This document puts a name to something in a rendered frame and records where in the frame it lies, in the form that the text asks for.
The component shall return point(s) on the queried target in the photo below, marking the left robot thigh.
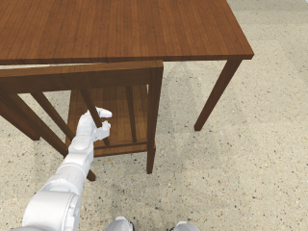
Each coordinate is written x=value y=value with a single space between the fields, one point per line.
x=119 y=225

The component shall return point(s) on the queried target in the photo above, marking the left robot forearm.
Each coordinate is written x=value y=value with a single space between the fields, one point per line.
x=73 y=171

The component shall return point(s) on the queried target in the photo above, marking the left robot shin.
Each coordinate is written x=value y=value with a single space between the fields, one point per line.
x=121 y=217

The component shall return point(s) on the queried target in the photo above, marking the chair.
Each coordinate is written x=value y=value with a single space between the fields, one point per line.
x=120 y=88

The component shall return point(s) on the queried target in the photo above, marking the table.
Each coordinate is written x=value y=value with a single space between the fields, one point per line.
x=121 y=31

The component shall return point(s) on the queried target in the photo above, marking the left robot hand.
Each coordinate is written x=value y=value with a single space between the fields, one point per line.
x=86 y=125

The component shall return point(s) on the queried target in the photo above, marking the left robot upper arm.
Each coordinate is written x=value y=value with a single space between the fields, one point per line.
x=52 y=211

